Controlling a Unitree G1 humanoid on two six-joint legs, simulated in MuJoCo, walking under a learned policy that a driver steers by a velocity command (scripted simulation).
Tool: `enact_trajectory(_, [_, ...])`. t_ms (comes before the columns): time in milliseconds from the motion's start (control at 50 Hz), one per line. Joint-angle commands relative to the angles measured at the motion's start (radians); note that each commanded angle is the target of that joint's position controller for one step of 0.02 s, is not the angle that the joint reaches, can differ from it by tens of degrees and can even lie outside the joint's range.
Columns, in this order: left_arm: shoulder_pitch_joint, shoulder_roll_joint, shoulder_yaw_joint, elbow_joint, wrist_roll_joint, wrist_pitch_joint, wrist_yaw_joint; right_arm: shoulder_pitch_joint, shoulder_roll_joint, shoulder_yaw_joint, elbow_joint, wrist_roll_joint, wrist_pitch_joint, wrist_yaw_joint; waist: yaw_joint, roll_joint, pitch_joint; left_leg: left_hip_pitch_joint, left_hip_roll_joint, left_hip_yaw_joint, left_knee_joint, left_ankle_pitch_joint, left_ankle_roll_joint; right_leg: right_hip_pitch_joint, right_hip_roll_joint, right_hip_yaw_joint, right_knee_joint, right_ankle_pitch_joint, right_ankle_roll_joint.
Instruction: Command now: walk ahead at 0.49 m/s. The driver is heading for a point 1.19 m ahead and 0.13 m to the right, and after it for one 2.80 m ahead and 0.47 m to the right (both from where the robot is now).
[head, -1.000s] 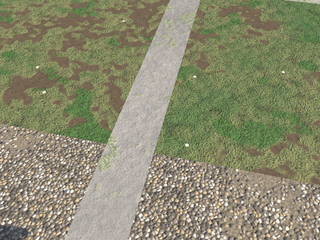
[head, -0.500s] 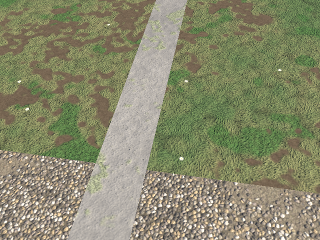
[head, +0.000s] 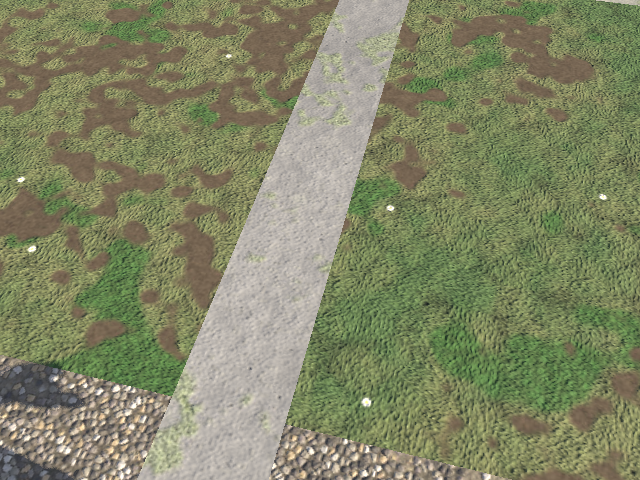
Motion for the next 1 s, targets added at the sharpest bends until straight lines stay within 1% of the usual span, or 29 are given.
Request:
enact_trajectory(20, [0.066, 0.106, 0.029, -0.077, -0.009, -0.008, -0.009, 0.437, -0.242, -0.08, 0.097, 0.008, 0.008, -0.008, -0.134, 0.161, -0.325, 0.735, 0.46, -0.872, -0.239, -0.255, 0.262, -0.664, 0.012, 0.073, 0.863, -0.036, -0.008])
enact_trajectory(40, [-0.03, 0.151, 0.037, -0.103, 0.005, -0.008, -0.009, 0.309, -0.185, -0.069, 0.073, 0.028, 0.006, -0.001, -0.095, 0.056, -0.152, 0.58, 0.426, -0.736, -0.311, -0.372, 0.226, -0.73, -0.072, 0.096, 0.813, 0.077, -0.024])
enact_trajectory(60, [-0.106, 0.154, 0.04, -0.118, 0.01, -0.011, -0.015, 0.251, -0.126, -0.056, 0.066, 0.029, -0.002, 0.004, -0.082, 0.004, -0.057, 0.438, 0.388, -0.633, -0.357, -0.334, 0.199, -0.712, -0.099, 0.08, 0.764, 0.133, -0.025])
enact_trajectory(80, [-0.123, 0.133, 0.04, -0.118, 0.013, -0.007, -0.019, 0.237, -0.09, -0.045, 0.077, 0.019, -0.013, 0.005, -0.044, -0.043, -0.009, 0.34, 0.348, -0.547, -0.381, -0.232, 0.163, -0.669, -0.13, 0.082, 0.706, 0.156, -0.021])
enact_trajectory(100, [-0.116, 0.113, 0.038, -0.117, 0.023, 0.006, -0.024, 0.253, -0.071, -0.036, 0.095, 0.017, -0.024, 0.0, -0.017, -0.041, -0.004, 0.274, 0.313, -0.474, -0.391, -0.134, 0.136, -0.614, -0.152, 0.085, 0.655, 0.162, -0.009])
enact_trajectory(120, [-0.098, 0.082, 0.032, -0.109, 0.026, 0.018, -0.031, 0.269, -0.065, -0.031, 0.113, 0.017, -0.033, -0.003, 0.001, -0.025, -0.01, 0.241, 0.291, -0.415, -0.405, -0.073, 0.12, -0.576, -0.162, 0.078, 0.617, 0.168, 0.003])
enact_trajectory(140, [-0.102, 0.069, 0.03, -0.111, 0.027, 0.025, -0.035, 0.299, -0.073, -0.032, 0.13, 0.019, -0.043, -0.003, 0.006, -0.011, -0.01, 0.229, 0.278, -0.378, -0.412, -0.008, 0.117, -0.571, -0.166, 0.064, 0.59, 0.175, 0.013])
enact_trajectory(180, [-0.164, 0.071, 0.032, -0.132, 0.027, 0.036, -0.041, 0.339, -0.101, -0.035, 0.154, 0.023, -0.053, -0.002, 0.006, 0.009, 0.005, 0.224, 0.256, -0.311, -0.437, 0.034, 0.107, -0.622, -0.188, 0.037, 0.523, 0.228, 0.03])
enact_trajectory(240, [-0.321, 0.087, 0.033, -0.183, 0.022, 0.042, -0.044, 0.398, -0.111, -0.032, 0.172, 0.026, -0.05, -0.001, -0.029, 0.018, 0.035, 0.274, 0.228, -0.256, -0.458, 0.105, 0.076, -0.732, -0.211, 0.0, 0.385, 0.355, 0.054])
enact_trajectory(320, [-0.471, 0.074, 0.024, -0.224, 0.01, 0.04, -0.047, 0.481, -0.106, -0.024, 0.196, 0.027, -0.047, -0.005, -0.079, 0.043, 0.028, 0.362, 0.207, -0.205, -0.434, 0.231, 0.027, -0.743, -0.187, -0.04, 0.185, 0.474, 0.068])
enact_trajectory(400, [-0.583, 0.076, 0.02, -0.256, 0.008, 0.036, -0.046, 0.547, -0.108, -0.019, 0.22, 0.015, -0.041, -0.016, -0.116, 0.059, 0.033, 0.502, 0.234, -0.2, -0.388, 0.329, 0.036, -0.759, -0.153, -0.06, 0.062, 0.463, 0.056])
enact_trajectory(440, [-0.617, 0.082, 0.022, -0.273, 0.008, 0.03, -0.045, 0.558, -0.118, -0.02, 0.23, 0.007, -0.038, -0.023, -0.117, 0.065, 0.039, 0.568, 0.265, -0.206, -0.354, 0.389, 0.051, -0.76, -0.141, -0.06, 0.02, 0.408, 0.039])
enact_trajectory(480, [-0.589, 0.092, 0.027, -0.273, 0.008, 0.021, -0.042, 0.532, -0.13, -0.023, 0.234, 0.003, -0.036, -0.029, -0.084, 0.07, 0.031, 0.593, 0.283, -0.193, -0.291, 0.53, 0.044, -0.685, -0.116, -0.066, -0.031, 0.33, 0.008])
enact_trajectory(500, [-0.525, 0.103, 0.034, -0.253, 0.009, 0.016, -0.037, 0.51, -0.139, -0.026, 0.233, 0.004, -0.036, -0.031, -0.05, 0.078, 0.001, 0.584, 0.281, -0.18, -0.221, 0.668, 0.031, -0.583, -0.085, -0.078, -0.057, 0.289, -0.011])
enact_trajectory(520, [-0.401, 0.119, 0.045, -0.212, 0.011, 0.009, -0.029, 0.495, -0.148, -0.028, 0.234, 0.006, -0.034, -0.03, 0.001, 0.076, -0.06, 0.569, 0.267, -0.165, -0.09, 0.762, 0.018, -0.437, -0.052, -0.088, -0.1, 0.284, -0.034])
enact_trajectory(540, [-0.222, 0.151, 0.062, -0.152, 0.022, -0.002, -0.018, 0.475, -0.146, -0.026, 0.228, 0.013, -0.034, -0.028, 0.077, 0.051, -0.152, 0.467, 0.231, -0.132, 0.105, 0.684, -0.002, -0.2, -0.067, -0.066, -0.144, 0.328, -0.066])
enact_trajectory(560, [-0.036, 0.24, 0.087, -0.118, 0.048, -0.009, -0.006, 0.469, -0.111, -0.014, 0.19, 0.023, -0.037, -0.026, 0.133, -0.045, -0.288, 0.247, 0.177, -0.094, 0.406, 0.317, -0.02, 0.069, -0.302, 0.186, -0.144, 0.248, -0.122])
enact_trajectory(580, [-0.02, 0.301, 0.104, -0.11, 0.047, 0.0, -0.013, 0.597, -0.023, -0.003, 0.192, 0.055, -0.035, -0.016, 0.068, -0.257, -0.391, -0.096, -0.013, -0.073, 0.748, -0.438, -0.059, 0.279, -0.544, 0.661, -0.259, 0.221, -0.274])
enact_trajectory(600, [-0.096, 0.231, 0.094, -0.113, 0.008, 0.01, -0.023, 0.513, -0.129, -0.03, 0.195, 0.026, -0.031, -0.021, 0.055, -0.079, -0.285, -0.184, 0.047, -0.187, 0.797, -0.381, -0.041, 0.176, -0.481, 0.641, -0.313, 0.151, -0.238])
enact_trajectory(620, [-0.202, 0.179, 0.079, -0.127, -0.001, 0.007, -0.028, 0.422, -0.123, -0.034, 0.16, 0.023, -0.036, -0.015, 0.016, -0.062, -0.146, -0.197, 0.087, -0.185, 0.755, -0.275, -0.04, 0.024, -0.444, 0.479, -0.343, 0.201, -0.204])
enact_trajectory(640, [-0.249, 0.133, 0.068, -0.127, 0.003, -0.001, -0.032, 0.381, -0.103, -0.032, 0.152, 0.021, -0.037, -0.012, -0.009, -0.026, -0.085, -0.161, 0.117, -0.178, 0.705, -0.218, -0.045, -0.088, -0.399, 0.38, -0.378, 0.317, -0.176])
enact_trajectory(660, [-0.254, 0.106, 0.06, -0.117, 0.003, -0.009, -0.029, 0.369, -0.091, -0.034, 0.152, 0.009, -0.027, -0.008, -0.036, -0.031, -0.057, -0.12, 0.138, -0.175, 0.662, -0.198, -0.053, -0.161, -0.356, 0.301, -0.395, 0.386, -0.146])
enact_trajectory(680, [-0.247, 0.076, 0.05, -0.099, 0.002, -0.013, -0.026, 0.39, -0.067, -0.03, 0.156, -0.002, -0.012, 0.0, -0.062, -0.05, -0.054, -0.074, 0.149, -0.169, 0.627, -0.185, -0.065, -0.21, -0.323, 0.24, -0.414, 0.425, -0.123])
enact_trajectory(720, [-0.187, 0.085, 0.049, -0.066, -0.002, -0.028, -0.022, 0.386, -0.047, -0.031, 0.152, -0.006, 0.006, 0.012, -0.076, -0.056, -0.053, -0.064, 0.149, -0.147, 0.595, -0.169, -0.081, -0.231, -0.303, 0.187, -0.43, 0.52, -0.121])
enact_trajectory(760, [-0.147, 0.113, 0.053, -0.046, -0.004, -0.033, -0.02, 0.32, -0.049, -0.032, 0.129, -0.008, 0.017, 0.018, -0.078, -0.059, -0.027, -0.122, 0.162, -0.127, 0.549, -0.116, -0.095, -0.238, -0.289, 0.145, -0.456, 0.537, -0.119])
enact_trajectory(820, [-0.088, 0.112, 0.047, -0.028, -0.003, -0.03, -0.02, 0.172, -0.061, -0.031, 0.078, -0.002, 0.022, 0.02, -0.049, -0.062, 0.013, -0.208, 0.176, -0.1, 0.426, -0.008, -0.114, -0.217, -0.268, 0.109, -0.481, 0.573, -0.107])
enact_trajectory(880, [-0.039, 0.11, 0.041, -0.014, -0.003, -0.029, -0.018, 0.053, -0.05, -0.021, 0.041, 0.008, 0.018, 0.021, -0.02, -0.065, 0.025, -0.197, 0.16, -0.072, 0.259, 0.074, -0.121, -0.187, -0.253, 0.076, -0.481, 0.632, -0.09])
enact_trajectory(940, [0.019, 0.115, 0.039, 0.007, 0.001, -0.028, -0.011, -0.035, -0.048, -0.014, 0.015, 0.012, 0.016, 0.019, 0.009, -0.074, 0.031, -0.187, 0.136, -0.051, 0.145, 0.102, -0.11, -0.107, -0.268, 0.066, -0.469, 0.672, -0.089])
enact_trajectory(1000, [0.051, 0.122, 0.04, 0.027, 0.012, -0.021, -0.002, -0.096, -0.061, -0.016, -0.012, 0.011, 0.009, 0.017, 0.019, -0.074, 0.046, -0.203, 0.124, -0.05, 0.079, 0.049, -0.084, -0.002, -0.307, 0.072, -0.432, 0.728, -0.107])
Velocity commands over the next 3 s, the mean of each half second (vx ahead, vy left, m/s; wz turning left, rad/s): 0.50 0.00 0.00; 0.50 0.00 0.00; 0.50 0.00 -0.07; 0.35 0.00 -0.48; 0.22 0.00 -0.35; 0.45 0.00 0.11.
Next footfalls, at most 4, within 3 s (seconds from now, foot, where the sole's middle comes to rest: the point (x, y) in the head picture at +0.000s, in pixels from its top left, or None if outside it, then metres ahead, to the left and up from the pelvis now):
0.54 right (408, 471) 0.46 -0.12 -0.75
1.12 left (325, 335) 0.76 0.06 -0.75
1.70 right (396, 239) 1.04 -0.12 -0.75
2.30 left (350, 190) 1.21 0.00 -0.75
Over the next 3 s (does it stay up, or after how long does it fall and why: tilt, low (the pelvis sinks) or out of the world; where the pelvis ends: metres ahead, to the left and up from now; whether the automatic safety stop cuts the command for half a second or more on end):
stays up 1.31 -0.22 0.03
